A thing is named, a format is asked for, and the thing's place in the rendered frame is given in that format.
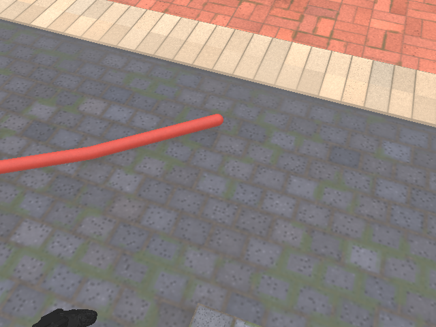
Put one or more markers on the robot left hand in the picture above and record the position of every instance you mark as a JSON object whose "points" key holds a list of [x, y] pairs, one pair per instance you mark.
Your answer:
{"points": [[71, 318]]}

